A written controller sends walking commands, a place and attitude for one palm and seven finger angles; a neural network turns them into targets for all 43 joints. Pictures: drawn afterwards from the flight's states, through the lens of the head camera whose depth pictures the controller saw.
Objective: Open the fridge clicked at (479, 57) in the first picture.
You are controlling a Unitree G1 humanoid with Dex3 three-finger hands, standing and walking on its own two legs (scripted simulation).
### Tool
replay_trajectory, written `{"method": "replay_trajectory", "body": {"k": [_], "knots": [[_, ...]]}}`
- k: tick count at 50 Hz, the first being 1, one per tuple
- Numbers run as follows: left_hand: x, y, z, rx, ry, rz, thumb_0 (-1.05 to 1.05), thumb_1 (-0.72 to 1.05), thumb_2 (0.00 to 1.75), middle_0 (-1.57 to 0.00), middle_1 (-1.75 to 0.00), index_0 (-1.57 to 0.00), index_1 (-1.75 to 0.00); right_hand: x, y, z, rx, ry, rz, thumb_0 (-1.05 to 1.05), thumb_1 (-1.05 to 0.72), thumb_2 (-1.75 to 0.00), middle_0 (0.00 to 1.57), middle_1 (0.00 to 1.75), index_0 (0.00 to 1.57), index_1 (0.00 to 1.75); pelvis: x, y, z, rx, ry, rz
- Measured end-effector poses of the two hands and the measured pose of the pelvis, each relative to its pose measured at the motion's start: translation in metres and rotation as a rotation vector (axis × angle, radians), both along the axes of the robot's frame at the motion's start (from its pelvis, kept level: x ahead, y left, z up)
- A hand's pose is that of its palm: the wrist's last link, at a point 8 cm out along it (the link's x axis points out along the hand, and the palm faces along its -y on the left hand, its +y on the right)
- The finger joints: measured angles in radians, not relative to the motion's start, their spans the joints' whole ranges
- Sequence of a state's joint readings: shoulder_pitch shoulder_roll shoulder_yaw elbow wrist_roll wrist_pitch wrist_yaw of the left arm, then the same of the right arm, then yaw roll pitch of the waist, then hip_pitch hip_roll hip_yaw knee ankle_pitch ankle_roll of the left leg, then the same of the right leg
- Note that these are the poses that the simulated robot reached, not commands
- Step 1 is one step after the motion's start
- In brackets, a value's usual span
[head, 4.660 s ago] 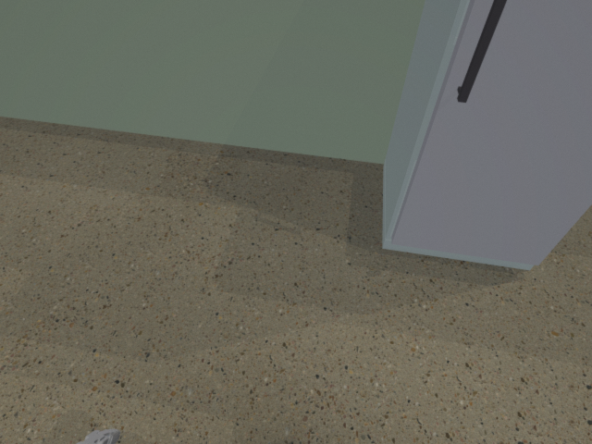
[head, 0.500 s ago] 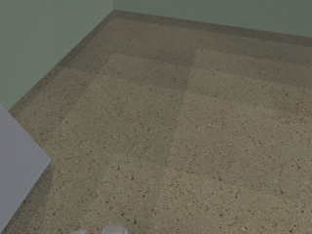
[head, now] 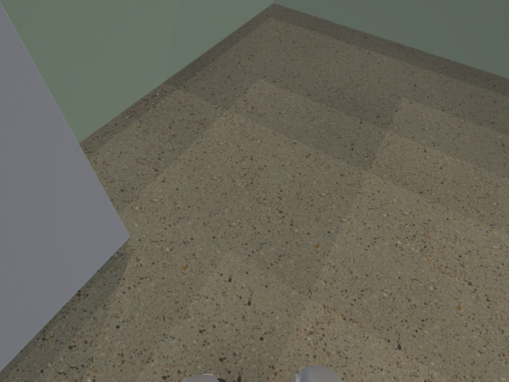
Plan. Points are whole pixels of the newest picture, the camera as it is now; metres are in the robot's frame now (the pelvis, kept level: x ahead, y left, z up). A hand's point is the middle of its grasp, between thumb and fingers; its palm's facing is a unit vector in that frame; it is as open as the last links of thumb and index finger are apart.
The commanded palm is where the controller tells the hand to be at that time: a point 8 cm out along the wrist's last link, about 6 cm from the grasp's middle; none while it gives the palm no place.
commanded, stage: turn to face it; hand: left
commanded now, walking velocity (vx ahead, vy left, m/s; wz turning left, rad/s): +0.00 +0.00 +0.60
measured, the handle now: out of the picture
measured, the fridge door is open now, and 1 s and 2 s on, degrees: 0 0 0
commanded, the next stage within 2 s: take the last steps up to it in 1.54 s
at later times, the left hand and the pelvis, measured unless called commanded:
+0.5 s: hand out of the picture +0.03 +0.12 -0.13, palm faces +0.30 -0.91 -0.28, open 7.4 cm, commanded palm none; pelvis +0.00 -0.09 +0.01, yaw +18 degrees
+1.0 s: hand out of the picture -0.08 +0.18 -0.16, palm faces +0.61 -0.74 -0.27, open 7.4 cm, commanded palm none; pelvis -0.01 -0.05 +0.00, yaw +37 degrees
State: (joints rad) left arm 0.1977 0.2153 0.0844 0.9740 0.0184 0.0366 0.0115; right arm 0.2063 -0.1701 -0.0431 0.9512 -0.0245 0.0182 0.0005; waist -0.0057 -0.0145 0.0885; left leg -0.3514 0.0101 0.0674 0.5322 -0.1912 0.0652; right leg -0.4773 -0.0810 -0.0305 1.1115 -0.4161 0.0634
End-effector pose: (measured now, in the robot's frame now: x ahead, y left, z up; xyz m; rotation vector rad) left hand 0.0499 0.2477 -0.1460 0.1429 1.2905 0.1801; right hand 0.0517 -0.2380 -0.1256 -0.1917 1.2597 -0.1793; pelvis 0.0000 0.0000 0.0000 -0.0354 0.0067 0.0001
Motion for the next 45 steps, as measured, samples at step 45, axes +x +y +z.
{"method": "replay_trajectory", "body": {"k": [45], "knots": [[-0.192, -0.054, 0.003, 0.045, 0.085, 0.599, 0.01, 0.91, 0.9, -0.2, -0.3, -0.2, -0.3, 0.169, 0.037, 0.01, 0.002, -0.134, 0.659, 0.01, -0.91, -0.89, 0.2, 0.3, 0.2, 0.3, -0.013, -0.05, -0.004, 0.024, 0.016, 0.58]]}}
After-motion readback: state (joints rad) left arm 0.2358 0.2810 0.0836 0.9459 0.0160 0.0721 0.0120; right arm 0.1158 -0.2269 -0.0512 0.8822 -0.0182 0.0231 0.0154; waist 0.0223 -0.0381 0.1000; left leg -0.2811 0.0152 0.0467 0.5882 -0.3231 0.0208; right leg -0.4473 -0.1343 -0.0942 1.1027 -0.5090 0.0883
